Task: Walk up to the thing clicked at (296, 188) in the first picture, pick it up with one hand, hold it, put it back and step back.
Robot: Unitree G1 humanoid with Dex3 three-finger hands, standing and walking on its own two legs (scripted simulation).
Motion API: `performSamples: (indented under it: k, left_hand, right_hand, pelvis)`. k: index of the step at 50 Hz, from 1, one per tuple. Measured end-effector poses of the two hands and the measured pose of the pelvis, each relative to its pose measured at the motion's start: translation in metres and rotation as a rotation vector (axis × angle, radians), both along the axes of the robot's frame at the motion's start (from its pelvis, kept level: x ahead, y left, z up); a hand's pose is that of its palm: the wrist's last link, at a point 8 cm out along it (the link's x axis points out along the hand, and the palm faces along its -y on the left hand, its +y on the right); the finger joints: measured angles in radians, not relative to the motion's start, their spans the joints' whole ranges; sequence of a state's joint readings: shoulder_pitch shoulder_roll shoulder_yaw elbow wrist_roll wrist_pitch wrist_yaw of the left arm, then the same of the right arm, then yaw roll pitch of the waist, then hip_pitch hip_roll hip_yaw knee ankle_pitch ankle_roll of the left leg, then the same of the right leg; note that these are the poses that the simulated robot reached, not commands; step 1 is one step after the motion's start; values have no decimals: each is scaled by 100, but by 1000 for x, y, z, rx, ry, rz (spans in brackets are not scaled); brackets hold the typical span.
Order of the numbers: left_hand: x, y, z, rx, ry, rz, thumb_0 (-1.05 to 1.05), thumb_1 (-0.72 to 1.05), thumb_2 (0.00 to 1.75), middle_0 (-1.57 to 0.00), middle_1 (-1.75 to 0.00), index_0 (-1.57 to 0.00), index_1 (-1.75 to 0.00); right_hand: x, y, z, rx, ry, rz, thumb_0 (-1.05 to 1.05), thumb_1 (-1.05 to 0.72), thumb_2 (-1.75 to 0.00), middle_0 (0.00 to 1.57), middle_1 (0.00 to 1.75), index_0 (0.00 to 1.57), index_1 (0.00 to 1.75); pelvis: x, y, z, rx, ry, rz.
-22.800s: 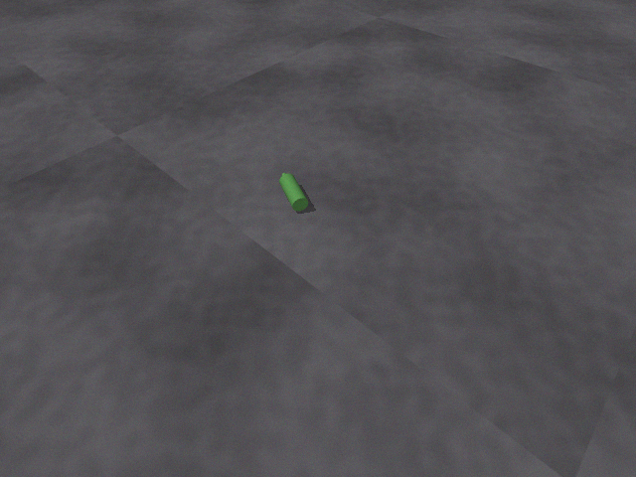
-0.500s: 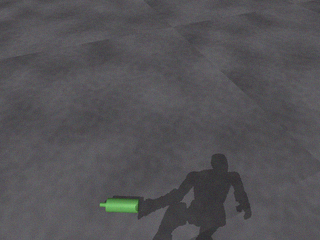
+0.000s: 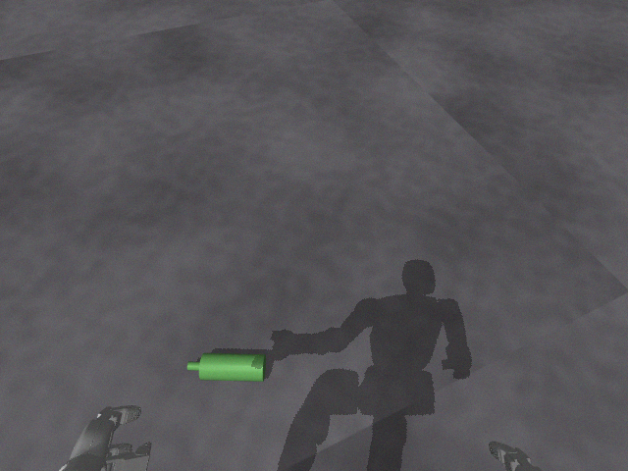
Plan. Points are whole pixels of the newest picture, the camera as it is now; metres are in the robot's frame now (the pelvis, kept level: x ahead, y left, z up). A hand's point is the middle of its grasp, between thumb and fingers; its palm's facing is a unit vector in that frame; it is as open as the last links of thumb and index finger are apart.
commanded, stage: rise first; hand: left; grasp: from above
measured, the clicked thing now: (226, 366) +0.45 +0.26 -0.72
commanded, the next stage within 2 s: none
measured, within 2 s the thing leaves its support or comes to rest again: neither
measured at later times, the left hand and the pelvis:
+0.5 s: hand out of the picture +0.15 +0.27 -0.20, palm faces -0.15 -0.88 -0.45, open 14.1 cm; pelvis +0.01 +0.01 -0.06, yaw +0 degrees
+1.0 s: hand out of the picture +0.15 +0.29 -0.28, palm faces -0.32 -0.74 -0.59, open 14.3 cm; pelvis -0.02 +0.01 -0.15, yaw -1 degrees
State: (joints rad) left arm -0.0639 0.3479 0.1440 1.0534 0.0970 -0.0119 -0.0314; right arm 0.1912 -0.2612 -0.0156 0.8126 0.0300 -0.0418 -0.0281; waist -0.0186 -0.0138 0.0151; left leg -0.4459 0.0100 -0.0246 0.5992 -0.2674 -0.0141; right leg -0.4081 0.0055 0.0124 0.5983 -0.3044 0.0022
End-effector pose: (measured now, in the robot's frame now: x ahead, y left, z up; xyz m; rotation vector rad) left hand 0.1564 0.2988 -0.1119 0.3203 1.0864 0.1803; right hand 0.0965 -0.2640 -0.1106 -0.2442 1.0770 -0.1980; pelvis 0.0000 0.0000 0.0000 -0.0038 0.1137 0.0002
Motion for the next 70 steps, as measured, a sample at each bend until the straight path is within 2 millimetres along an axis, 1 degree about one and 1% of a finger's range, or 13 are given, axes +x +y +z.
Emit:
performSamples:
  k: [4,11,17,23,29,42,45,48,51,55,59,64,70]
  left_hand:
    - [7,3,-2,37,9,-34,1,27,92,-11,-88,-13,-86]
    - [-9,6,-22,70,93,-42,0,-22,96,-8,-102,-9,-101]
    - [-11,9,-39,95,54,-71,0,-45,98,-8,-106,-8,-106]
    - [-11,10,-46,121,46,-112,0,-52,99,-7,-105,-7,-106]
    - [-13,10,-53,142,66,-137,0,-54,98,-8,-105,-8,-106]
    - [-19,11,-77,188,48,-207,0,-57,96,-10,-105,-10,-105]
    - [-17,14,-88,219,48,-246,0,-58,97,-10,-104,-10,-105]
    - [-9,22,-109,262,49,-300,0,-58,97,-11,-104,-10,-105]
    - [6,28,-133,313,30,-370,0,-59,98,-11,-103,-11,-104]
    - [34,26,-166,369,-37,-495,0,-59,98,-12,-102,-12,-104]
    - [66,26,-197,447,-102,-606,0,-59,99,-14,-102,-13,-103]
    - [98,30,-235,539,-135,-706,0,-58,99,-14,-102,-13,-104]
    - [126,31,-277,605,-144,-836,0,-57,100,-13,-103,-13,-104]
  right_hand:
    - [1,8,-5,20,-23,-14,1,-91,-90,20,30,20,30]
    - [21,17,-15,30,-100,4,1,-91,-90,21,30,20,30]
    - [46,21,-27,4,-170,42,1,-91,-90,21,30,20,30]
    - [66,28,-34,-1,-227,67,1,-91,-90,20,30,20,30]
    - [76,33,-39,0,-271,88,1,-91,-90,21,30,20,30]
    - [71,36,-70,3,-282,107,1,-94,-90,21,30,20,30]
    - [69,35,-81,4,-283,118,1,-94,-91,21,30,20,30]
    - [68,32,-99,1,-288,138,1,-95,-91,21,30,20,30]
    - [65,25,-124,-9,-284,154,1,-96,-91,21,30,20,30]
    - [59,15,-166,-20,-254,160,1,-97,-91,21,30,20,30]
    - [46,6,-213,-22,-198,159,1,-97,-92,21,30,20,30]
    - [18,-1,-272,-10,-100,142,1,-97,-92,20,30,20,30]
    - [-31,-4,-329,3,44,113,1,-95,-91,20,30,20,30]
  pelvis:
    - [3,3,-7,-4,24,-4]
    - [7,10,-25,-10,85,-6]
    - [8,12,-48,-15,137,-4]
    - [9,14,-61,-25,166,-1]
    - [9,15,-72,-33,196,0]
    - [-3,16,-104,-41,261,-1]
    - [-8,15,-114,-41,280,0]
    - [-15,13,-132,-38,313,-1]
    - [-23,11,-155,-34,347,-2]
    - [-34,9,-190,-34,394,-6]
    - [-45,6,-227,-33,439,-15]
    - [-61,4,-270,-36,470,-26]
    - [-78,3,-315,-41,482,-42]
